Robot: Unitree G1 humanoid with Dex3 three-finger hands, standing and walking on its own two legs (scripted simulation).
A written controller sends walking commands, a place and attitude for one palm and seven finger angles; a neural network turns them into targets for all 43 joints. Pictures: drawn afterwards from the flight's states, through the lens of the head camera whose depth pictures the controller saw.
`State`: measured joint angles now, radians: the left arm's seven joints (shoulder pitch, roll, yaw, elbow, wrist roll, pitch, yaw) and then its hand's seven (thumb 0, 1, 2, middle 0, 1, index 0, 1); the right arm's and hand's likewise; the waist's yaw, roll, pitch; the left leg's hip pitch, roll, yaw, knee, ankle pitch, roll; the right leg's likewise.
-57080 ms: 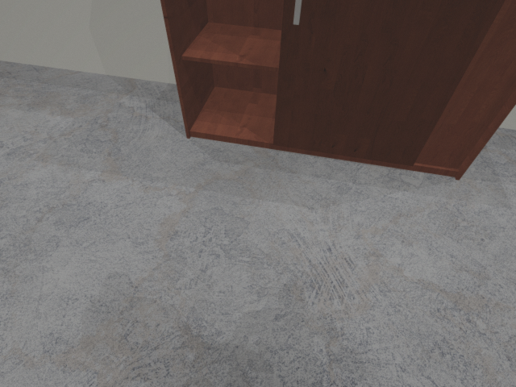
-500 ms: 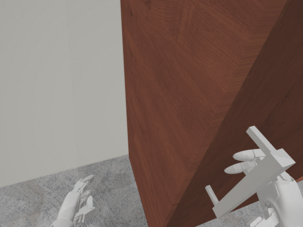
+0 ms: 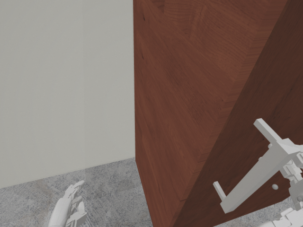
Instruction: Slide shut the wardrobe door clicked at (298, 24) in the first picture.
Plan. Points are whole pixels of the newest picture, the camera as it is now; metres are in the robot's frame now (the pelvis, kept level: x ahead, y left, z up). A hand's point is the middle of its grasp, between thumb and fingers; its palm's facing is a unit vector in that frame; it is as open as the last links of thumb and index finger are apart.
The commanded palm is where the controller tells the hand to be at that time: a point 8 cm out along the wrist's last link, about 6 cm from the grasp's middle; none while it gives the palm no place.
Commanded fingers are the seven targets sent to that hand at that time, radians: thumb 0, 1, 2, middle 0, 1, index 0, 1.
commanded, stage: slip the hand off the handle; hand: right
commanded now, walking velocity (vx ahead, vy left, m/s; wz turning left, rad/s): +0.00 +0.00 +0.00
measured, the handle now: (241, 173) +0.21 -0.17 +0.15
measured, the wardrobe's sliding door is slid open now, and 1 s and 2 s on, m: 0.00 0.00 0.00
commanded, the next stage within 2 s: draw the hand back to the body in 0.58 s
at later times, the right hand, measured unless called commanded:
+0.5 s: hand out of the picture +0.12 -0.25 +0.14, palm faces +0.09 +0.98 -0.18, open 14.7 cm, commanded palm +0.06 -0.31 +0.16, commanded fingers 0.00 0.55 -0.20 0.25 1.15 0.25 1.15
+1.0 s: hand out of the picture +0.11 -0.26 +0.15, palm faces -0.15 +0.95 -0.26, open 14.7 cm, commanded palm +0.06 -0.31 +0.17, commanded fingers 0.00 0.55 -0.20 0.25 1.15 0.25 1.15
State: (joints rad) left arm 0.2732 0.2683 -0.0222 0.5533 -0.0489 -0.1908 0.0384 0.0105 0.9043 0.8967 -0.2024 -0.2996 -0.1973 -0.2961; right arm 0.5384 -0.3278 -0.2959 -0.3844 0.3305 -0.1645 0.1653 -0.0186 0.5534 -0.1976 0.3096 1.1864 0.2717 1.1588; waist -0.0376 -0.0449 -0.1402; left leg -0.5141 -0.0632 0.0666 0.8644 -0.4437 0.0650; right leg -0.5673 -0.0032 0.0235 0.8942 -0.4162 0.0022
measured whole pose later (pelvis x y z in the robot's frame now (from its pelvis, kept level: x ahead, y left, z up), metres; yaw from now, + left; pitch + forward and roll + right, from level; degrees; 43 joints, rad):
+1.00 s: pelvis -0.03 -0.03 +0.01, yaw +1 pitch -1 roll +4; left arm 0.26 0.27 -0.04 0.49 -0.13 -0.29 0.10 0.01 0.90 0.90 -0.20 -0.30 -0.20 -0.30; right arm 0.67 -0.51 -0.42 -0.41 0.45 -0.01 0.47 -0.02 0.55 -0.20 0.25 1.15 0.26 1.15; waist -0.04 -0.10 -0.10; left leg -0.39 -0.08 0.05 0.77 -0.37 0.03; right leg -0.47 -0.02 0.02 0.87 -0.39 -0.03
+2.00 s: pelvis +0.02 -0.03 +0.04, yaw +3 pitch -2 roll +1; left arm 0.23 0.25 0.02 0.62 -0.02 -0.14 0.07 0.01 0.90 0.90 -0.20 -0.30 -0.20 -0.30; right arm 0.52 -0.36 -0.35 -0.44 0.06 -0.06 -0.13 0.00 -0.74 -0.82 0.21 0.39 0.29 0.44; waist -0.06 -0.05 -0.02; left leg -0.15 -0.05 -0.01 0.45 -0.27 0.03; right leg -0.19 0.01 -0.04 0.49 -0.27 -0.04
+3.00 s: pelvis -0.06 -0.06 +0.03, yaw +5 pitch -2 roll +2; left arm 0.25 0.25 0.02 0.50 -0.02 -0.06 0.07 0.01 0.90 0.90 -0.20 -0.30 -0.20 -0.30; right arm 0.51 -0.42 -0.45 -0.44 -0.01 -0.18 -0.12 0.01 -0.88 -0.90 0.21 0.31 0.21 0.30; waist 0.01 -0.04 0.00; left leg -0.33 -0.07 -0.08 0.63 -0.25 -0.02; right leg -0.38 0.00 -0.10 0.63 -0.23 -0.09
